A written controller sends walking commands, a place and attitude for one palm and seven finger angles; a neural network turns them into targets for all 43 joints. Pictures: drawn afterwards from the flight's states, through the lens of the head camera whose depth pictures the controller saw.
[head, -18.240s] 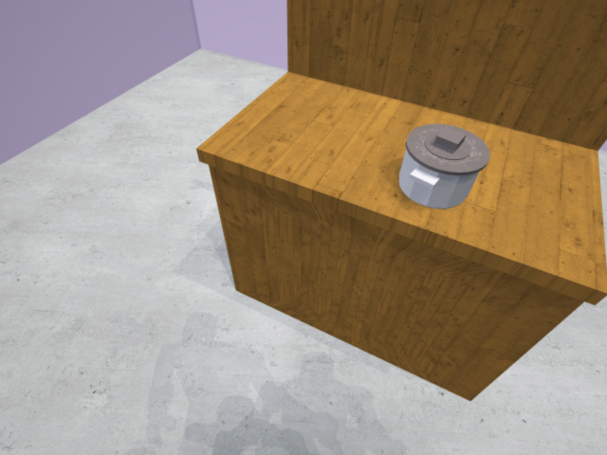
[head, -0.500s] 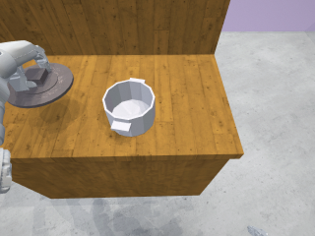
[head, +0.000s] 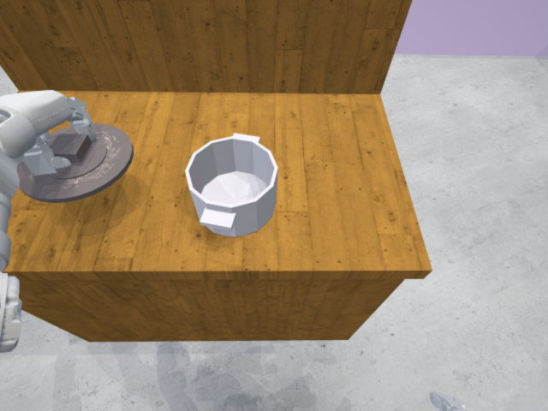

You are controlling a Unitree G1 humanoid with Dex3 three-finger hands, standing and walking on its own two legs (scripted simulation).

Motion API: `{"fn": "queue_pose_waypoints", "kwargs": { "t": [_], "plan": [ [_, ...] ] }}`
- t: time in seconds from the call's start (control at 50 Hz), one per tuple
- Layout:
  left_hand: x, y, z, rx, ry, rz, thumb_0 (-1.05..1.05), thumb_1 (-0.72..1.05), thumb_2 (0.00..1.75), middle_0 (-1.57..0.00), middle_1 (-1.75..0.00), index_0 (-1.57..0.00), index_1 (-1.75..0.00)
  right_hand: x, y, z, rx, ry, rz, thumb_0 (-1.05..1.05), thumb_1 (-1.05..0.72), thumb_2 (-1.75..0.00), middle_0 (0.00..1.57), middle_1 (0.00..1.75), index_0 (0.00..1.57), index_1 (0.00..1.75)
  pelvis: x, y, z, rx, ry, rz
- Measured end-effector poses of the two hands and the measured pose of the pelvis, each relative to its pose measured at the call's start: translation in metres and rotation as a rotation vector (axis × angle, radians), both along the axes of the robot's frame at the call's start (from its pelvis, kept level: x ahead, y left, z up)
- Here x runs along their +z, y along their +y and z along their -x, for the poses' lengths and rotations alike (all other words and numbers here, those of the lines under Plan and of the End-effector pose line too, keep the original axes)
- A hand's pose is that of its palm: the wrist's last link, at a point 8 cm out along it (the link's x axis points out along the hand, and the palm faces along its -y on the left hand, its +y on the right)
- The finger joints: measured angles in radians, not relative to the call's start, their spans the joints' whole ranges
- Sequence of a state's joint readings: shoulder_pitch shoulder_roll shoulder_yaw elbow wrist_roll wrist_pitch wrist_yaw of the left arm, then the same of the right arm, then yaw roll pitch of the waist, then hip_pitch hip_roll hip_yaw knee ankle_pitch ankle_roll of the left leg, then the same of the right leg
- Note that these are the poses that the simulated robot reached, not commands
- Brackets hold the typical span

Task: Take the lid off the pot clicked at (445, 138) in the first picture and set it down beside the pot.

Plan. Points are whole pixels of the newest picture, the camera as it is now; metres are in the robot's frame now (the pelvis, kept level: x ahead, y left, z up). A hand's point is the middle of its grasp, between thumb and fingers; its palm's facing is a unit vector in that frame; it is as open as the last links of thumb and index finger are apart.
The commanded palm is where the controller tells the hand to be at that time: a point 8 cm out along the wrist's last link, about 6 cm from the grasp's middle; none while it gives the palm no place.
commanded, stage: lower the lid onto the table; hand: left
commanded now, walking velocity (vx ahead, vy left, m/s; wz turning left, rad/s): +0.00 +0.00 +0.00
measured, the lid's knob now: (69, 147) +0.47 +0.31 +0.10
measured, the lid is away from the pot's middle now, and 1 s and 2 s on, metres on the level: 0.24 0.24 0.24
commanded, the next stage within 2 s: open the fingers wide in 2.00 s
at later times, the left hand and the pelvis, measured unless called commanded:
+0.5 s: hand (63, 165) +0.44 +0.31 +0.09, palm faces -0.42 -0.07 -0.90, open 8.1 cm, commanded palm +0.45 +0.31 +0.16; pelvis +0.00 +0.00 +0.00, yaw -1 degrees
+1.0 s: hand (70, 183) +0.43 +0.32 +0.06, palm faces -0.48 -0.10 -0.87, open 8.1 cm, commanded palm +0.47 +0.31 +0.12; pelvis +0.00 +0.00 -0.01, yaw -1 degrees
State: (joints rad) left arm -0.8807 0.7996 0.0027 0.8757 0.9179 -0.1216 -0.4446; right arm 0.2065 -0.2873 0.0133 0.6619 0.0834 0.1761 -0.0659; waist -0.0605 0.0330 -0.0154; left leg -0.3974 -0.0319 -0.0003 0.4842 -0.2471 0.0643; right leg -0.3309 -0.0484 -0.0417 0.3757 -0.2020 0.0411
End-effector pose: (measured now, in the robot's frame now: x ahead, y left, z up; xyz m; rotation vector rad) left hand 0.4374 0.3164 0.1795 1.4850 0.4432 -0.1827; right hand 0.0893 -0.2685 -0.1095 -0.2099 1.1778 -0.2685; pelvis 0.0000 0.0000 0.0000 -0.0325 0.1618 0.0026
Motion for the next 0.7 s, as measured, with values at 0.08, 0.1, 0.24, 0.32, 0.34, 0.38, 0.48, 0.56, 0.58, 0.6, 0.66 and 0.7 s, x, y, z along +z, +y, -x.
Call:
{"fn": "queue_pose_waypoints", "kwargs": {
  "t": [0.08, 0.1, 0.24, 0.32, 0.34, 0.38, 0.48, 0.56, 0.58, 0.6, 0.66, 0.7],
  "plan": [
    [-0.007, 0.002, -0.002, 0.017, 0.022, -0.003, -0.03, 0.27, 0.9, -0.88, -1.04, -0.52, -0.83, -0.001, 0.001, 0.004, -0.009, 0.005, -0.002, 0.01, -0.91, -0.9, 0.21, 0.3, 0.2, 0.3, -0.001, 0.001, 0.001, -0.004, 0.002, 0.001],
    [-0.009, 0.001, -0.002, 0.013, 0.029, -0.013, -0.03, 0.27, 0.9, -0.88, -1.04, -0.52, -0.83, -0.001, 0.001, 0.005, -0.011, 0.009, -0.002, 0.01, -0.91, -0.9, 0.21, 0.3, 0.2, 0.3, -0.001, 0.002, 0.001, -0.005, 0.002, 0.002],
    [-0.015, -0.001, -0.003, -0.005, 0.019, 0.007, -0.02, 0.27, 0.9, -0.88, -1.04, -0.52, -0.82, -0.002, 0.002, 0.017, -0.029, 0.028, 0.003, 0.01, -0.91, -0.9, 0.21, 0.3, 0.2, 0.3, -0.001, 0.004, 0.001, -0.009, 0.006, 0.002],
    [-0.022, -0.001, -0.004, -0.003, 0.042, -0.011, -0.03, 0.27, 0.9, -0.88, -1.04, -0.52, -0.82, -0.003, 0.002, 0.025, -0.04, 0.048, 0.004, 0.01, -0.91, -0.9, 0.21, 0.3, 0.2, 0.3, -0.001, 0.004, 0.001, -0.012, 0.008, 0.002],
    [-0.023, -0.002, -0.004, -0.01, 0.042, -0.017, -0.03, 0.27, 0.9, -0.88, -1.04, -0.52, -0.82, -0.003, 0.002, 0.026, -0.041, 0.051, 0.006, 0.01, -0.91, -0.9, 0.21, 0.3, 0.2, 0.3, -0.001, 0.004, 0.001, -0.012, 0.009, 0.003],
    [-0.023, -0.003, -0.004, -0.02, 0.031, -0.005, -0.02, 0.27, 0.9, -0.88, -1.04, -0.52, -0.82, -0.004, 0.002, 0.029, -0.046, 0.054, 0.01, 0.01, -0.91, -0.9, 0.21, 0.3, 0.2, 0.3, -0.001, 0.005, 0.001, -0.013, 0.01, 0.003],
    [-0.028, -0.003, -0.004, -0.013, 0.038, -0.003, -0.03, 0.28, 0.9, -0.88, -1.04, -0.51, -0.82, -0.004, 0.0, 0.034, -0.057, 0.062, 0.012, 0.01, -0.91, -0.9, 0.21, 0.3, 0.2, 0.3, -0.002, 0.005, 0.001, -0.015, 0.012, 0.003],
    [-0.032, -0.006, -0.002, -0.026, 0.038, 0.001, -0.02, 0.28, 0.9, -0.88, -1.04, -0.51, -0.82, -0.005, 0.0, 0.036, -0.058, 0.066, 0.013, 0.01, -0.91, -0.9, 0.21, 0.3, 0.2, 0.3, -0.002, 0.005, 0.001, -0.016, 0.013, 0.003],
    [-0.034, -0.006, -0.002, -0.024, 0.038, 0.012, -0.02, 0.28, 0.9, -0.88, -1.04, -0.52, -0.82, -0.005, -0.001, 0.036, -0.059, 0.064, 0.013, 0.01, -0.91, -0.9, 0.21, 0.3, 0.2, 0.3, -0.002, 0.004, 0.002, -0.017, 0.013, 0.003],
    [-0.036, -0.006, -0.001, -0.02, 0.04, 0.017, -0.02, 0.28, 0.9, -0.88, -1.04, -0.51, -0.82, -0.005, -0.001, 0.035, -0.06, 0.063, 0.014, 0.01, -0.91, -0.9, 0.21, 0.3, 0.2, 0.3, -0.003, 0.004, 0.002, -0.019, 0.013, 0.003],
    [-0.041, -0.004, -0.001, -0.007, 0.057, 0.01, -0.03, 0.28, 0.91, -0.89, -1.04, -0.51, -0.82, -0.004, -0.002, 0.035, -0.063, 0.056, 0.02, 0.01, -0.91, -0.9, 0.21, 0.3, 0.2, 0.3, -0.003, 0.003, 0.003, -0.021, 0.016, 0.003],
    [-0.045, -0.001, 0.0, 0.001, 0.065, 0.009, -0.03, 0.28, 0.91, -0.89, -1.04, -0.51, -0.82, -0.003, -0.003, 0.035, -0.065, 0.053, 0.025, 0.01, -0.91, -0.9, 0.21, 0.3, 0.2, 0.3, -0.003, 0.003, 0.003, -0.022, 0.018, 0.004]
  ]
}}
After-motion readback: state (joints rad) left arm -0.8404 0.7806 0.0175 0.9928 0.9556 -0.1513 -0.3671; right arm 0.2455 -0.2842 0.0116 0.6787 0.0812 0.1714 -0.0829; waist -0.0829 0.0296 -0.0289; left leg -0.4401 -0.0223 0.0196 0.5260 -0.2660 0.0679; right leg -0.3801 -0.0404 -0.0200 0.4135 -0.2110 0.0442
